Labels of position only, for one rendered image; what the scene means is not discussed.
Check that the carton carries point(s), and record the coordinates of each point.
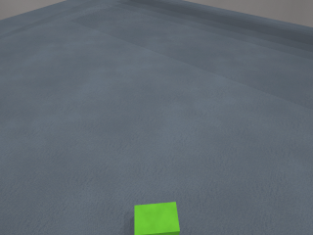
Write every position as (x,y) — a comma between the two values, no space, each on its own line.
(156,219)

